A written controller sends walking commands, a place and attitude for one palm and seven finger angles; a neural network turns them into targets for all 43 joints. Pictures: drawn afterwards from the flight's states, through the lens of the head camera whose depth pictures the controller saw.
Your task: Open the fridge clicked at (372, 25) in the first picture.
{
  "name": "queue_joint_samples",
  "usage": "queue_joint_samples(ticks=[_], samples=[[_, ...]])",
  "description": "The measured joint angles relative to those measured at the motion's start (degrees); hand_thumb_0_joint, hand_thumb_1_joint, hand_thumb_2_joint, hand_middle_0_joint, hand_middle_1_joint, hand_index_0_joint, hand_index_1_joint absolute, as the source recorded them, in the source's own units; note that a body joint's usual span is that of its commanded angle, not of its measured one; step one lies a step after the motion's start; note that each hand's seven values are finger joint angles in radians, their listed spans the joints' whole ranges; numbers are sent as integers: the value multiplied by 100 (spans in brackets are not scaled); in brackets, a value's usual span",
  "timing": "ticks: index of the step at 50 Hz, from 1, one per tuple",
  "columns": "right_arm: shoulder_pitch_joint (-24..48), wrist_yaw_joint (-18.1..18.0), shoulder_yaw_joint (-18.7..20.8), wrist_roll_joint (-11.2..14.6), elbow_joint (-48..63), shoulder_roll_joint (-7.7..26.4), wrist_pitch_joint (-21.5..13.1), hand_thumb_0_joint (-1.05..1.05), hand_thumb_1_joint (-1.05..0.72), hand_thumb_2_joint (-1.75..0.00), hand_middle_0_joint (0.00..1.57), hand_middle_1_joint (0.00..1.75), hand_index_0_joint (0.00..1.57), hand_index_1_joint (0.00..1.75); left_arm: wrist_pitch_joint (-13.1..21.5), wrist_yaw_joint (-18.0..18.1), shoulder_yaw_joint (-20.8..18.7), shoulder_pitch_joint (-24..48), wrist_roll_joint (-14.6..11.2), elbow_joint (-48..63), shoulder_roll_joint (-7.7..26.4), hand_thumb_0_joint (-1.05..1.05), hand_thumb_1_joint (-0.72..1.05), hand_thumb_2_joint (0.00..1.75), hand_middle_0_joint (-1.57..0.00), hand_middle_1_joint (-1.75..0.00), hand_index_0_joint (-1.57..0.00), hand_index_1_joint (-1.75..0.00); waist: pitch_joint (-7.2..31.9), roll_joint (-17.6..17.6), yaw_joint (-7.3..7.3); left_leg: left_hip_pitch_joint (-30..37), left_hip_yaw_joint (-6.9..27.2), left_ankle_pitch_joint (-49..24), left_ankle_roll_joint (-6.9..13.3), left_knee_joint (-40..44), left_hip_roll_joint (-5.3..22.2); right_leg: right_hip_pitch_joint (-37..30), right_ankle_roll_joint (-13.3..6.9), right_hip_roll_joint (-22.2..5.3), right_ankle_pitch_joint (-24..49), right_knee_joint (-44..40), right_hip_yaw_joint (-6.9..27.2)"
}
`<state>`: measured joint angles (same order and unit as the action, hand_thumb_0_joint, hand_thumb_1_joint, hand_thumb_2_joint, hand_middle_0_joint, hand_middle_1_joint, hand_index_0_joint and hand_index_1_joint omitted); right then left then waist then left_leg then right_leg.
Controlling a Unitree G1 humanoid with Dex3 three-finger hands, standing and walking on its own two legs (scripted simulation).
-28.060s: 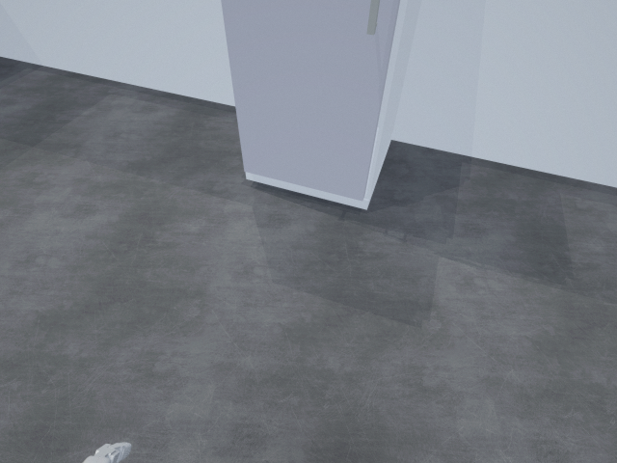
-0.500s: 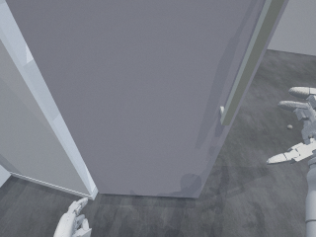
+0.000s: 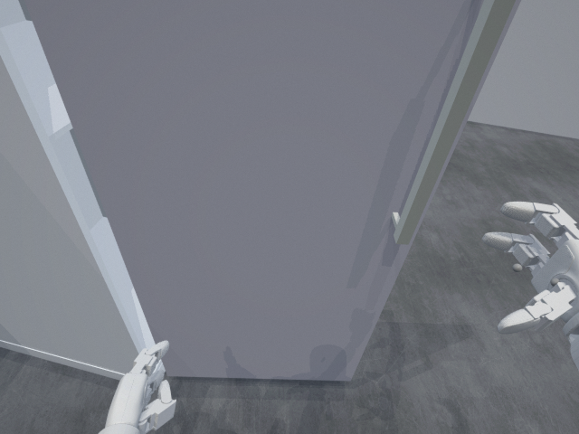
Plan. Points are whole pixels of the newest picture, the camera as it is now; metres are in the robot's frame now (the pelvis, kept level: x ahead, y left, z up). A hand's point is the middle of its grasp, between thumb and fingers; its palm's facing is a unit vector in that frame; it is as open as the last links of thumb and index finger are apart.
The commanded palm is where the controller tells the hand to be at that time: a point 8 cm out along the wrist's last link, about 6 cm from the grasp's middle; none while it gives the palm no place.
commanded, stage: draw the hand back to the body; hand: right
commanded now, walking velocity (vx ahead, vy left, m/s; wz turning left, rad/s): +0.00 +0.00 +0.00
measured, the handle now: (435, 135) +0.45 -0.19 +0.24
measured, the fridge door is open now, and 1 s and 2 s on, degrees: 77 77 77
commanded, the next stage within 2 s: step back with the hand held close in 1.36 s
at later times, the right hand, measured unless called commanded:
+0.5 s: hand (553, 306) +0.22 -0.28 +0.17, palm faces +0.45 +0.85 -0.26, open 13.4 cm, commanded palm +0.18 -0.30 +0.18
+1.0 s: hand (559, 314) +0.22 -0.29 +0.16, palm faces +0.45 +0.82 -0.35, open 8.6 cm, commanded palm +0.17 -0.31 +0.18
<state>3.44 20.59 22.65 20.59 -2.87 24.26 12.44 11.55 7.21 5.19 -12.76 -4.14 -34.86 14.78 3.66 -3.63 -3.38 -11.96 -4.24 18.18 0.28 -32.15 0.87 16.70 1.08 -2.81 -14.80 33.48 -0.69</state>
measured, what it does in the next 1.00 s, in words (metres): stands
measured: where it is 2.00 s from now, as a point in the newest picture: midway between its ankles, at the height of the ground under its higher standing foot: outside the picture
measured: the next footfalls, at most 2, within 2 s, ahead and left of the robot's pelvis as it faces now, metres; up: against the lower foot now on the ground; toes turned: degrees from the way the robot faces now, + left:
none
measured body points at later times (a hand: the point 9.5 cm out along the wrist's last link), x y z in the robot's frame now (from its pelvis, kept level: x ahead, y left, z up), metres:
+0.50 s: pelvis +0.00 +0.00 +0.01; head -0.03 +0.01 +0.46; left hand +0.19 +0.21 -0.06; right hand +0.19 -0.32 +0.18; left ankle -0.01 +0.11 -0.73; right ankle +0.03 -0.13 -0.73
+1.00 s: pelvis +0.02 -0.02 +0.01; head -0.01 +0.00 +0.46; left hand +0.21 +0.21 -0.06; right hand +0.19 -0.33 +0.18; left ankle -0.01 +0.11 -0.73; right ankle +0.03 -0.13 -0.73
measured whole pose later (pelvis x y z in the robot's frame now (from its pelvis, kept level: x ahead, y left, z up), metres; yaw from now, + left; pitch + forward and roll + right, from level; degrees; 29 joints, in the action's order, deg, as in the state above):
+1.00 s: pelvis +0.02 -0.02 +0.01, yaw +1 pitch -5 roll +0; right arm -23.2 -5.0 19.6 4.0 18.2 19.4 -3.8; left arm 8.0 5.0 1.6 -11.1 1.3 -38.3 13.2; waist -1.0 -2.1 -4.9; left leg -1.3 -2.2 14.4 -1.2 -21.1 2.0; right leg 5.4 -0.1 -1.4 -12.0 22.9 -3.1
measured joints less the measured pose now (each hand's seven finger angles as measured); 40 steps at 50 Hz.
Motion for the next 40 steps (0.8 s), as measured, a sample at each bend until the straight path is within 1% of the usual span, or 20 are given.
queue_joint_samples(ticks=[3, 6, 10, 15, 16, 18, 20, 22, 24, 27, 30, 35, 40], samples=[[-175, -4, 184, 120, 200, -41, -47, -1, 55, -20, 26, 115, 25, 115, 62, -77, -31, -16, -2, 39, 7, 2, 91, 90, -20, -30, -20, -30, 42, 2, -10, 55, 36, -11, 0, 45, -11, -80, 9, -12, 8, -65, -37], [-333, -8, 261, 113, 343, -101, 0, -1, 55, -20, 25, 115, 25, 115, 63, -117, -67, -34, -16, 52, 42, 2, 91, 90, -20, -30, -20, -30, 66, 16, -46, 100, 45, -3, 0, 56, -10, -133, 11, -11, 4, -87, -47], [-659, -46, 201, 36, 684, -202, 135, -1, 55, -20, 25, 115, 25, 115, 74, -114, -108, -43, -11, 59, 87, 2, 91, 90, -20, -30, -20, -30, 39, 34, -87, 177, 36, -4, -3, 81, -4, -202, 4, -3, 6, -106, -38], [-978, -103, 120, 27, 1091, -295, 68, -1, 52, -21, 25, 113, 25, 113, 155, -59, -113, -37, 26, 10, 70, 2, 91, 90, -20, -30, -20, -30, -20, 74, -131, 299, 4, -29, -1, 146, -4, -298, 5, 4, 29, -146, -6], [-1023, -317, 52, -176, 1167, -273, -63, -1, 50, -22, 25, 112, 25, 113, 179, -59, -118, -14, 95, -31, 54, 2, 91, 90, -20, -30, -20, -30, -47, 78, -132, 336, -10, -46, 0, 187, -12, -319, 7, -1, 41, -164, 8], [-1134, -980, -58, -578, 1263, -245, -481, -1, 46, -24, 25, 110, 25, 110, 223, -77, -125, 79, 237, -140, 11, 2, 91, 90, -20, -30, -20, -30, -133, 88, -105, 397, -30, -123, 1, 314, -33, -353, 13, -15, 94, -239, 28], [-1270, -1549, -93, -889, 1342, -283, -840, -1, 41, -26, 25, 107, 25, 107, 213, -103, -140, 157, 317, -215, -34, 2, 91, 90, -20, -30, -20, -30, -242, 107, -94, 440, -17, -210, 0, 436, -44, -400, 9, -21, 167, -351, 14], [-1400, -1955, -149, -1118, 1413, -363, -1097, -1, 36, -29, 25, 104, 25, 104, 178, -117, -166, 181, 371, -259, -62, 2, 91, 90, -20, -30, -20, -30, -347, 115, -111, 482, 10, -274, -9, 525, -30, -466, -3, -5, 234, -470, -17], [-1524, -2221, -229, -1280, 1457, -439, -1286, -1, 30, -32, 25, 100, 25, 100, 132, -121, -185, 173, 413, -328, -82, 2, 91, 90, -20, -30, -20, -30, -419, 119, -135, 530, 34, -318, -25, 607, -7, -536, -21, 20, 289, -585, -46], [-1685, -2455, -352, -1452, 1525, -519, -1459, -1, 20, -37, 24, 94, 24, 95, 49, -118, -204, 132, 461, -443, -118, 2, 91, 90, -20, -30, -20, -30, -477, 127, -162, 620, 65, -355, -51, 708, 32, -656, -47, 61, 340, -730, -85], [-1819, -2561, -423, -1554, 1585, -542, -1574, 0, 9, -42, 24, 88, 24, 89, -23, -117, -213, 97, 494, -540, -154, 2, 91, 90, -20, -30, -20, -30, -501, 126, -159, 732, 94, -371, -75, 798, 60, -783, -68, 91, 354, -834, -119], [-2028, -2594, -387, -1616, 1661, -490, -1680, 0, -8, -50, 24, 78, 24, 78, -149, -146, -241, 87, 521, -572, -206, 2, 91, 90, -20, -30, -20, -30, -502, 121, -116, 879, 156, -383, -106, 911, 88, -959, -93, 119, 346, -956, -188], [-2257, -2565, -321, -1622, 1770, -460, -1698, 0, -26, -59, 23, 67, 23, 68, -254, -190, -285, 110, 527, -494, -212, 2, 91, 90, -20, -30, -20, -30, -498, 126, -93, 974, 203, -392, -128, 1003, 97, -1063, -108, 128, 325, -1026, -239]])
